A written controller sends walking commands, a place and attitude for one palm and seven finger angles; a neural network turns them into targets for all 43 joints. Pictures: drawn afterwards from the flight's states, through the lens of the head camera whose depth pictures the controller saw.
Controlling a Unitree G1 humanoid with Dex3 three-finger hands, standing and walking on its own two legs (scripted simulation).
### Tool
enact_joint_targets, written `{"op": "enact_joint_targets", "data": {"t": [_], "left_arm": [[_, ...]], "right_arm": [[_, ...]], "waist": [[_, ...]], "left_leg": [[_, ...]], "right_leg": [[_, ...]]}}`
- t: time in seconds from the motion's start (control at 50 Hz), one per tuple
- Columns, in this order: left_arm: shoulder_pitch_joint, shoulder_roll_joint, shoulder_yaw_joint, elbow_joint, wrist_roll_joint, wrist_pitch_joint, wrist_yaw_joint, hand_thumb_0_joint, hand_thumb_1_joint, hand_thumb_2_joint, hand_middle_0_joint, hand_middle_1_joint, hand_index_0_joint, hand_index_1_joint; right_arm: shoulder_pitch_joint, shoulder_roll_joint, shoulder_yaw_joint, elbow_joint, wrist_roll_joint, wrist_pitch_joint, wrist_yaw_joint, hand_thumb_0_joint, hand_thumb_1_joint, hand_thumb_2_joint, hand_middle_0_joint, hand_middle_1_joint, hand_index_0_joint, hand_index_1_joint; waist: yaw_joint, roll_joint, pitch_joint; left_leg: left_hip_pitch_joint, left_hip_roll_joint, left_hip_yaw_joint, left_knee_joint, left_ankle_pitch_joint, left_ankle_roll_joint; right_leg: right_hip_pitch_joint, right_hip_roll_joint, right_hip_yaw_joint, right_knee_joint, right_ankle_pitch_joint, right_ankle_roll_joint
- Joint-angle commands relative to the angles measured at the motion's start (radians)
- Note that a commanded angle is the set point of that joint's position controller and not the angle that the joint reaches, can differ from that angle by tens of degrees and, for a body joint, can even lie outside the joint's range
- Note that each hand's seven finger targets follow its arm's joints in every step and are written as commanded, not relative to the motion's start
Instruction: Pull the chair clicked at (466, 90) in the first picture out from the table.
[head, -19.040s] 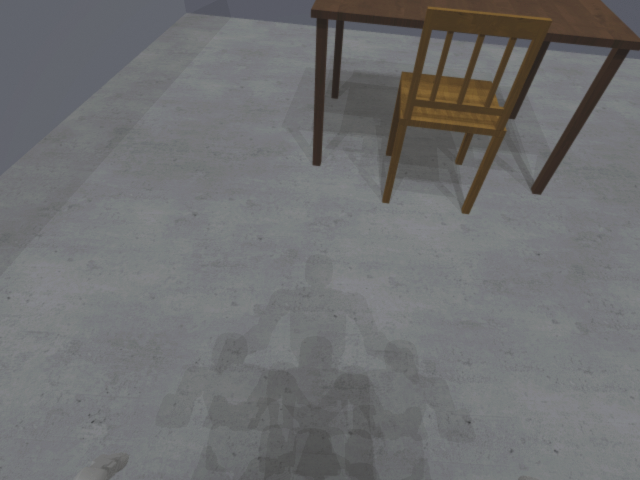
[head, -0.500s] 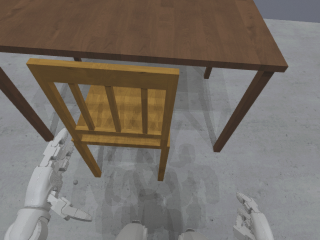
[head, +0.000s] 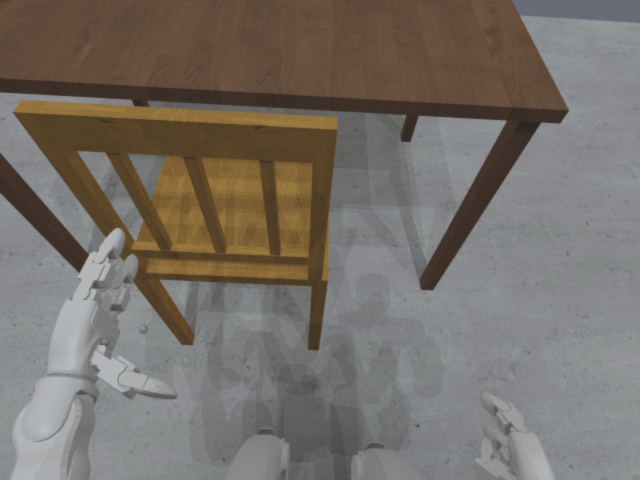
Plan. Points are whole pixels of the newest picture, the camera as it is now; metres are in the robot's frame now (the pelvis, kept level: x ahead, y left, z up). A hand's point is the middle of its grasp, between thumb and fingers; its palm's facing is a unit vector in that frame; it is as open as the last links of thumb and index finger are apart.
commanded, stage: aim the fingers beside a spindle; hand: left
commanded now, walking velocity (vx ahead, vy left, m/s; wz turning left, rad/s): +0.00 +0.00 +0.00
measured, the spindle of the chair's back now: (208, 208) +0.51 +0.20 -0.03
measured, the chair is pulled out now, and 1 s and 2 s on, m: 0.00 0.00 0.00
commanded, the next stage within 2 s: none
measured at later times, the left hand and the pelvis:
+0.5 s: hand (185, 298) +0.33 +0.18 +0.02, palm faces -0.03 -1.00 -0.03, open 16.9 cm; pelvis +0.00 +0.01 -0.01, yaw -1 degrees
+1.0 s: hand (204, 278) +0.37 +0.18 -0.01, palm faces +0.00 -1.00 -0.03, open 16.9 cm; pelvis -0.01 +0.01 -0.03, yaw -1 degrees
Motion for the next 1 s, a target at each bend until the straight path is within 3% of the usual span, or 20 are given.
{"op": "enact_joint_targets", "data": {"t": [0.0, 0.06, 0.1, 0.16, 0.24, 0.3, 0.36, 0.42, 0.44, 0.5, 0.52, 0.58, 0.64, 0.68, 0.74, 0.8, 0.86, 0.92, 0.96, 0.98], "left_arm": [[-0.177, 0.127, 0.012, -0.235, -0.016, -0.071, -0.014, 0.000, -0.500, 0.300, -0.060, -0.080, -0.060, -0.080], [-0.158, 0.164, 0.059, -0.209, -0.008, -0.078, 0.015, 0.000, -0.500, 0.300, -0.060, -0.080, -0.060, -0.080], [-0.186, 0.134, 0.038, -0.176, 0.000, -0.078, 0.036, 0.000, -0.500, 0.300, -0.060, -0.080, -0.060, -0.080], [-0.214, 0.158, 0.075, -0.111, 0.014, -0.080, 0.061, 0.000, -0.500, 0.300, -0.060, -0.080, -0.060, -0.080], [-0.286, 0.131, 0.025, -0.127, 0.030, -0.085, 0.058, 0.000, -0.500, 0.300, -0.060, -0.080, -0.060, -0.080], [-0.324, 0.114, -0.006, -0.151, 0.032, -0.087, 0.057, 0.000, -0.500, 0.300, -0.060, -0.080, -0.060, -0.080], [-0.352, 0.113, -0.012, -0.140, 0.039, -0.091, 0.065, 0.000, -0.500, 0.300, -0.060, -0.080, -0.060, -0.080], [-0.348, 0.095, -0.014, -0.087, 0.047, -0.083, 0.087, 0.000, -0.500, 0.300, -0.060, -0.080, -0.060, -0.080], [-0.348, 0.102, -0.008, -0.046, 0.053, -0.074, 0.095, 0.000, -0.500, 0.300, -0.060, -0.080, -0.060, -0.080], [-0.380, 0.112, 0.015, -0.008, 0.062, -0.075, 0.114, 0.000, -0.500, 0.300, -0.060, -0.080, -0.060, -0.080], [-0.424, 0.102, -0.005, -0.021, 0.066, -0.079, 0.116, 0.000, -0.500, 0.300, -0.060, -0.080, -0.060, -0.080], [-0.458, 0.138, 0.025, -0.045, 0.075, -0.102, 0.126, 0.000, -0.500, 0.300, -0.060, -0.080, -0.060, -0.080], [-0.466, 0.122, -0.002, -0.076, 0.077, -0.119, 0.125, 0.000, -0.500, 0.300, -0.060, -0.080, -0.060, -0.080], [-0.487, 0.079, -0.048, -0.053, 0.079, -0.116, 0.123, 0.000, -0.500, 0.300, -0.060, -0.080, -0.060, -0.080], [-0.519, 0.090, -0.035, 0.046, 0.084, -0.101, 0.126, 0.000, -0.500, 0.300, -0.060, -0.080, -0.060, -0.080], [-0.555, 0.062, -0.056, 0.088, 0.089, -0.097, 0.130, 0.000, -0.500, 0.300, -0.060, -0.080, -0.060, -0.080], [-0.602, 0.120, 0.002, 0.109, 0.095, -0.109, 0.147, 0.000, -0.500, 0.300, -0.060, -0.080, -0.060, -0.080], [-0.669, 0.139, 0.011, 0.061, 0.104, -0.142, 0.161, 0.000, -0.500, 0.300, -0.060, -0.080, -0.060, -0.080], [-0.642, 0.144, 0.012, 0.011, 0.106, -0.155, 0.170, 0.000, -0.500, 0.300, -0.060, -0.080, -0.060, -0.080], [-0.617, 0.150, 0.017, -0.002, 0.105, -0.156, 0.172, 0.000, -0.500, 0.300, -0.060, -0.080, -0.060, -0.080]], "right_arm": [[-0.016, -0.143, -0.059, -0.132, 0.000, -0.060, -0.011, 0.000, -0.900, -0.900, 0.200, 0.300, 0.200, 0.300], [-0.009, -0.144, -0.060, -0.123, -0.006, -0.057, -0.007, 0.000, -0.900, -0.900, 0.200, 0.300, 0.200, 0.300], [-0.014, -0.141, -0.059, -0.123, -0.008, -0.050, -0.002, 0.000, -0.900, -0.900, 0.200, 0.300, 0.200, 0.300], [-0.013, -0.143, -0.059, -0.119, -0.011, -0.036, 0.002, 0.000, -0.900, -0.900, 0.200, 0.300, 0.200, 0.300], [-0.015, -0.145, -0.059, -0.128, -0.011, -0.028, 0.005, 0.000, -0.900, -0.900, 0.200, 0.300, 0.200, 0.300], [0.000, -0.147, -0.063, -0.124, -0.013, -0.023, 0.005, 0.000, -0.900, -0.900, 0.200, 0.300, 0.200, 0.300], [0.002, -0.148, -0.064, -0.117, -0.014, -0.019, 0.003, 0.000, -0.900, -0.900, 0.200, 0.300, 0.200, 0.300], [-0.001, -0.146, -0.062, -0.115, -0.015, -0.005, 0.007, 0.000, -0.900, -0.900, 0.200, 0.300, 0.200, 0.300], [0.004, -0.151, -0.062, -0.114, -0.016, 0.002, 0.007, 0.000, -0.900, -0.900, 0.200, 0.300, 0.200, 0.300], [0.003, -0.147, -0.062, -0.117, -0.017, 0.020, 0.012, 0.000, -0.900, -0.900, 0.200, 0.300, 0.200, 0.300], [0.001, -0.147, -0.060, -0.117, -0.017, 0.023, 0.013, 0.000, -0.900, -0.900, 0.200, 0.300, 0.200, 0.300], [0.007, -0.146, -0.063, -0.118, -0.021, 0.031, 0.013, 0.000, -0.900, -0.900, 0.200, 0.300, 0.200, 0.300], [0.013, -0.149, -0.064, -0.119, -0.023, 0.034, 0.017, 0.000, -0.900, -0.900, 0.200, 0.300, 0.200, 0.300], [0.017, -0.147, -0.065, -0.109, -0.022, 0.040, 0.019, 0.000, -0.900, -0.900, 0.200, 0.300, 0.200, 0.300], [0.023, -0.153, -0.062, -0.091, -0.020, 0.050, 0.015, 0.000, -0.900, -0.900, 0.200, 0.300, 0.200, 0.300], [0.020, -0.152, -0.062, -0.092, -0.020, 0.059, 0.018, 0.000, -0.900, -0.900, 0.200, 0.300, 0.200, 0.300], [0.026, -0.156, -0.063, -0.091, -0.024, 0.068, 0.018, 0.000, -0.900, -0.900, 0.200, 0.300, 0.200, 0.300], [0.030, -0.150, -0.063, -0.094, -0.028, 0.071, 0.021, 0.000, -0.900, -0.900, 0.200, 0.300, 0.200, 0.300], [0.036, -0.150, -0.066, -0.101, -0.032, 0.073, 0.027, 0.000, -0.900, -0.900, 0.200, 0.300, 0.200, 0.300], [0.037, -0.151, -0.068, -0.101, -0.030, 0.076, 0.029, 0.000, -0.900, -0.900, 0.200, 0.300, 0.200, 0.300]], "waist": [[-0.008, 0.073, -0.304], [0.006, 0.048, -0.308], [-0.003, 0.021, -0.279], [0.002, -0.002, -0.263], [-0.002, 0.060, -0.309], [-0.014, 0.051, -0.366], [-0.011, 0.061, -0.368], [-0.010, 0.036, -0.334], [-0.018, -0.006, -0.317], [-0.008, 0.003, -0.312], [-0.019, 0.002, -0.323], [-0.006, 0.047, -0.382], [-0.010, 0.081, -0.440], [-0.024, 0.080, -0.413], [-0.042, 0.014, -0.354], [-0.041, 0.028, -0.337], [-0.032, 0.014, -0.374], [-0.023, 0.072, -0.443], [-0.008, 0.124, -0.504], [-0.005, 0.116, -0.521]], "left_leg": [[0.240, 0.016, -0.052, -0.154, 0.260, -0.007], [0.227, 0.017, -0.054, -0.151, 0.284, -0.011], [0.200, 0.015, -0.053, -0.148, 0.249, -0.010], [0.143, 0.012, -0.045, -0.135, 0.211, -0.009], [0.185, 0.015, -0.050, -0.132, 0.237, -0.012], [0.241, 0.021, -0.060, -0.122, 0.287, -0.014], [0.245, 0.023, -0.068, -0.118, 0.292, -0.019], [0.214, 0.021, -0.069, -0.120, 0.262, -0.021], [0.185, 0.021, -0.068, -0.112, 0.252, -0.016], [0.154, 0.017, -0.059, -0.106, 0.230, -0.018], [0.152, 0.016, -0.058, -0.099, 0.226, -0.016], [0.193, 0.018, -0.057, -0.090, 0.273, -0.020], [0.252, 0.024, -0.071, -0.083, 0.342, -0.027], [0.263, 0.027, -0.081, -0.084, 0.326, -0.032], [0.173, 0.024, -0.073, -0.073, 0.255, -0.021], [0.145, 0.018, -0.066, -0.071, 0.217, -0.021], [0.130, 0.018, -0.063, -0.056, 0.222, -0.018], [0.177, 0.017, -0.065, -0.048, 0.262, -0.026], [0.252, 0.021, -0.074, -0.056, 0.327, -0.035], [0.279, 0.024, -0.076, -0.059, 0.355, -0.039]], "right_leg": [[0.127, -0.029, 0.119, -0.171, 0.234, 0.033], [0.127, -0.027, 0.111, -0.152, 0.255, 0.032], [0.100, -0.027, 0.110, -0.149, 0.224, 0.036], [0.093, -0.026, 0.120, -0.141, 0.194, 0.035], [0.073, -0.028, 0.117, -0.122, 0.213, 0.029], [0.062, -0.026, 0.110, -0.112, 0.250, 0.034], [0.035, -0.025, 0.106, -0.098, 0.240, 0.031], [0.018, -0.025, 0.100, -0.096, 0.217, 0.032], [0.013, -0.023, 0.101, -0.095, 0.215, 0.033], [0.010, -0.025, 0.104, -0.087, 0.205, 0.032], [0.010, -0.026, 0.109, -0.086, 0.205, 0.034], [0.015, -0.025, 0.113, -0.070, 0.238, 0.029], [0.003, -0.023, 0.106, -0.053, 0.275, 0.027], [-0.036, -0.023, 0.099, -0.057, 0.248, 0.029], [-0.043, -0.020, 0.104, -0.062, 0.214, 0.031], [-0.059, -0.025, 0.105, -0.062, 0.186, 0.030], [-0.053, -0.023, 0.112, -0.049, 0.193, 0.030], [-0.050, -0.023, 0.115, -0.030, 0.218, 0.027], [-0.046, -0.020, 0.109, -0.023, 0.250, 0.024], [-0.036, -0.019, 0.108, -0.025, 0.269, 0.024]]}}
